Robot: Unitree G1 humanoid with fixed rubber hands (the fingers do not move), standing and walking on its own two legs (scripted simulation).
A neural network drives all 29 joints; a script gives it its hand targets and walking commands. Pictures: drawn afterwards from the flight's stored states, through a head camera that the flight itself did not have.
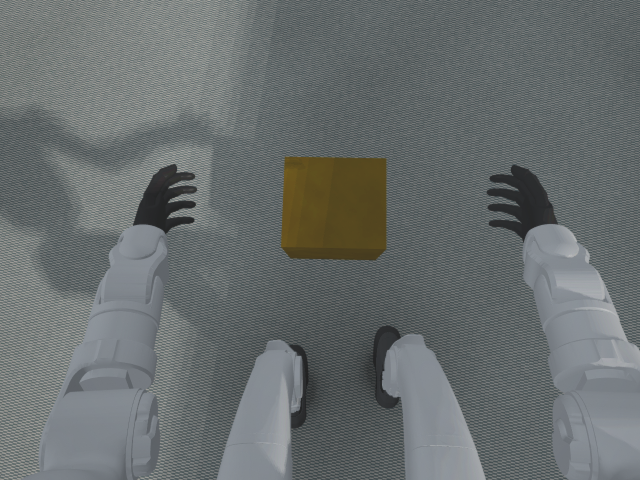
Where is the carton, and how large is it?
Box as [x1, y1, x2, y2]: [281, 157, 385, 259]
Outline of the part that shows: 285,157 281,246 290,257 296,258 375,259 385,249 385,158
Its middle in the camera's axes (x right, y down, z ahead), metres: +0.03 -0.08 +0.99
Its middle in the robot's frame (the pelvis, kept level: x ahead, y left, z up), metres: +0.52 +0.02 -0.58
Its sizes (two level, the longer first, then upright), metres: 0.234 0.211 0.213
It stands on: the floor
